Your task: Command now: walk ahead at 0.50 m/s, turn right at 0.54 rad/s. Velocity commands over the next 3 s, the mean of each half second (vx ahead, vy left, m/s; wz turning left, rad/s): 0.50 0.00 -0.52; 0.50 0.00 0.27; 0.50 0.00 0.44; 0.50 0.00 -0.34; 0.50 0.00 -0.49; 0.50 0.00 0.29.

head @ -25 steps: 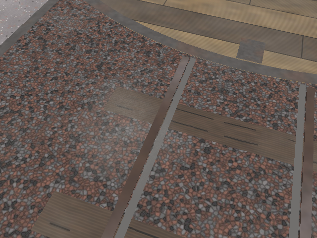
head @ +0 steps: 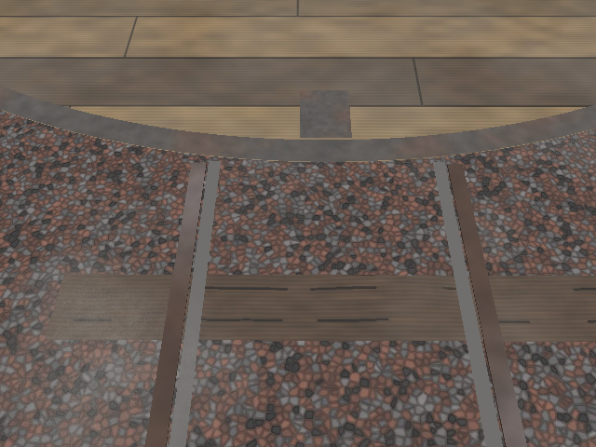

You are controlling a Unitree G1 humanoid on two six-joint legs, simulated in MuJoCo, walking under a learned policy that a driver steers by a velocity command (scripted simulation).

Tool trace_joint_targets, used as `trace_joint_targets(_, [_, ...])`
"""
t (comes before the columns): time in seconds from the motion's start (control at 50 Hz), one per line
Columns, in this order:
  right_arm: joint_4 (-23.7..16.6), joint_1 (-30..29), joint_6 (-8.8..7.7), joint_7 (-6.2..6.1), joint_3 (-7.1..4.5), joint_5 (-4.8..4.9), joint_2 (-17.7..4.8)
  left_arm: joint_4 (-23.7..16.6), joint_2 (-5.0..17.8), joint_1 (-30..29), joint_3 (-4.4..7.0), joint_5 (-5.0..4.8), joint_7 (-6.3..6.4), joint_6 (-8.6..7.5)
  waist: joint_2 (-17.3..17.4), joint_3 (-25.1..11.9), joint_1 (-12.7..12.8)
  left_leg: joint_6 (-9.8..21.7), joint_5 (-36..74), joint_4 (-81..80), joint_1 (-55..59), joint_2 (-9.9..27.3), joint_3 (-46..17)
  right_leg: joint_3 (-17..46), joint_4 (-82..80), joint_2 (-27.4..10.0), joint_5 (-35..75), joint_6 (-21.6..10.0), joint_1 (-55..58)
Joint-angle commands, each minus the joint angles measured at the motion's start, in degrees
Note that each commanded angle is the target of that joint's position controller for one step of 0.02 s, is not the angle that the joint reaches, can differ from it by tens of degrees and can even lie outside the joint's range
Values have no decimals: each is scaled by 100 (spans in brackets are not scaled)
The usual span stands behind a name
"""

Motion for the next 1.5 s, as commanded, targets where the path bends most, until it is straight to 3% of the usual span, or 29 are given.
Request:
trace_joint_targets(0.02, [-883,-561,-473,76,-67,106,-692,-132,881,1127,264,22,41,-152,48,-1069,456,209,381,1096,-3366,172,-916,3341,-2043,-1757,72,-1317,3510])
trace_joint_targets(0.06, [-784,-462,-383,42,-139,-113,-771,-308,593,599,163,94,96,-171,-13,-748,97,126,788,356,-2653,435,-905,2592,-2203,-1394,1079,-1150,2420])
trace_joint_targets(0.14, [-875,-586,-172,24,-73,-200,-511,-297,851,668,230,63,224,-185,-81,-535,6,-269,1360,-764,-2392,363,-662,1979,-2431,-1131,1841,-1146,1529])
trace_joint_targets(0.28, [-1199,-1832,-255,135,11,-67,-424,-83,962,1214,274,-22,334,-50,-455,-410,517,-336,3192,-3190,-1690,-153,-674,1996,-2091,-866,578,-625,1369])
trace_joint_targets(0.38, [-1050,-1122,-398,170,-185,-44,-790,-107,784,1098,246,0,361,23,-730,-601,19,107,2406,-3807,-719,-194,-711,2649,-1072,-960,586,-340,1837])
trace_joint_targets(0.4, [-955,-512,-433,131,-270,-125,-976,-159,517,1093,148,32,341,9,-563,-1096,-278,359,2301,-3799,363,178,-968,2379,-154,-653,612,-144,1552])
trace_joint_targets(0.42, [-847,359,-420,102,-318,-182,-1267,-205,122,1339,-4,176,347,-5,310,-1955,-471,697,1986,-3773,1740,1185,-2077,1688,1486,-205,-750,106,907])
trace_joint_targets(0.44, [-496,753,-350,195,-424,-211,-1659,-283,6,2220,-46,-86,342,-73,2373,-2157,-13,1675,303,-4591,2884,2128,-5040,1233,3106,334,-2459,410,-1109])
trace_joint_targets(0.46, [-617,537,-348,231,-290,-56,-1021,-73,610,2017,42,-124,361,-84,1371,-1566,-211,1588,-840,-4876,2538,1953,-5139,1504,3671,-23,-2132,474,-1648])
trace_joint_targets(0.5, [-698,17,-260,215,-144,-95,-653,-260,758,902,75,45,342,-107,402,-661,-240,1318,240,-4888,1332,1419,-3514,1054,3549,-412,-1280,469,-1600])
trace_joint_targets(0.58, [-630,-61,-214,176,-59,-68,-519,-429,380,618,9,164,273,-246,660,-511,21,1444,2216,-5126,488,869,-2538,734,2190,-711,-881,573,-995])
trace_joint_targets(0.66, [-524,117,-126,61,-183,33,-921,-588,99,-60,-145,163,220,-311,587,-445,-132,1436,2547,-5249,-35,708,-1988,505,437,-544,-66,779,-353])
trace_joint_targets(0.76, [-375,584,13,19,-196,86,-952,-699,327,-632,-83,53,142,-401,609,-412,-275,1214,2198,-4978,-133,739,-2166,595,-661,-282,849,820,481])
trace_joint_targets(0.84, [-450,491,54,-4,-118,34,-665,-495,697,304,131,94,232,-448,579,-795,379,743,1917,-3764,-632,322,-2160,743,-1242,-595,542,421,2374])
trace_joint_targets(0.86, [-596,439,22,8,14,-72,-264,-392,1065,1213,233,177,294,-430,-187,-1515,761,490,1017,-2063,-1354,-89,-1622,1749,-1259,-1663,188,63,3650])
trace_joint_targets(0.88, [-822,1015,-59,-1,92,76,-49,-229,1477,1538,338,206,263,-314,-1879,-1985,496,282,-666,-525,-2940,-535,-968,3999,-1831,-2793,-1152,-751,4623])
trace_joint_targets(0.9, [-707,895,-48,-26,-37,169,-601,-201,1014,1431,253,142,231,-309,-1293,-1458,564,218,-473,321,-3560,-151,-1112,4347,-2109,-2718,-2207,-797,4233])
trace_joint_targets(0.92, [-736,487,-16,-17,-112,145,-809,-211,699,1222,161,108,232,-319,-874,-862,591,214,37,568,-3703,4,-1116,3547,-2159,-2465,-1880,-610,3715])
trace_joint_targets(0.98, [-783,215,102,30,-132,56,-567,-146,323,554,41,198,207,-342,-670,-295,211,100,916,264,-3205,394,-1019,1945,-2525,-1867,-124,-389,2513])
trace_joint_targets(1.14, [-1195,-700,159,232,13,21,-184,234,745,602,210,148,271,-391,-306,-150,298,-4,2649,-1639,-2869,441,-660,155,-2889,-1703,1459,-391,2271])
trace_joint_targets(1.26, [-1624,-1530,169,402,0,27,-318,527,1079,989,314,-14,293,-241,-262,38,446,385,2369,-2687,-2608,218,-203,-430,-2518,-1946,2174,-127,3001])
trace_joint_targets(1.3, [-1653,-1257,207,409,-110,-5,-527,540,1267,987,365,-51,325,-162,-448,-293,187,628,1765,-2754,-1899,-162,147,-665,-1683,-1924,4084,3,3192])
trace_joint_targets(1.34, [-1253,346,271,307,-430,22,-1063,508,1184,994,309,-49,373,-101,-272,-1167,-684,1020,2001,-3170,513,-595,190,-967,558,-1598,4462,311,2320])
trace_joint_targets(1.36, [-1130,888,311,171,-542,38,-1553,375,611,1355,100,184,340,-153,913,-1696,-627,1563,1931,-3285,2513,701,-1865,-970,2551,-1152,974,582,260])
trace_joint_targets(1.38, [-1302,706,224,189,-465,53,-1673,252,321,1625,-76,178,258,-323,1547,-2673,-292,2489,950,-4317,3437,1919,-4901,104,4043,-224,-2365,746,-1153])
trace_joint_targets(1.4, [-1260,722,163,232,-312,-11,-1137,273,913,1062,83,-82,187,-424,681,-2381,-646,2149,772,-4601,3147,1864,-4409,732,4288,-560,-2038,656,-1644])
trace_joint_targets(1.42, [-1200,512,109,236,-256,-49,-995,151,907,691,65,-202,169,-466,602,-1571,-568,1906,1137,-4599,2343,1682,-3477,607,4066,-785,-1645,545,-1795])
trace_joint_targets(1.44, [-1163,127,67,236,-198,-58,-841,198,805,590,45,-116,219,-460,198,-1095,-311,1683,1661,-4650,1465,1430,-2779,575,3597,-1063,-1197,528,-1562])
trace_joint_targets(1.5, [-1120,-371,-84,231,-107,-169,-538,460,685,1039,66,-17,229,-221,497,-785,142,1557,2602,-5155,206,1092,-1774,662,3056,-1310,-489,618,-662])
Next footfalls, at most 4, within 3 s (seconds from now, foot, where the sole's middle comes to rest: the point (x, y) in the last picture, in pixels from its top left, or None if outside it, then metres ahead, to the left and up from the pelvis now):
0.40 left None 0.42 0.11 -0.75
0.86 right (390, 382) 0.57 -0.18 -0.75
1.34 left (270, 276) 0.85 0.09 -0.75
1.90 right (334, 177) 1.18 -0.09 -0.75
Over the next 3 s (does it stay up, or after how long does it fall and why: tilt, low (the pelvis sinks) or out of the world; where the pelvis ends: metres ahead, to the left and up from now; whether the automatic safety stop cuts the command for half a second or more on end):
stays up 1.59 -0.11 0.03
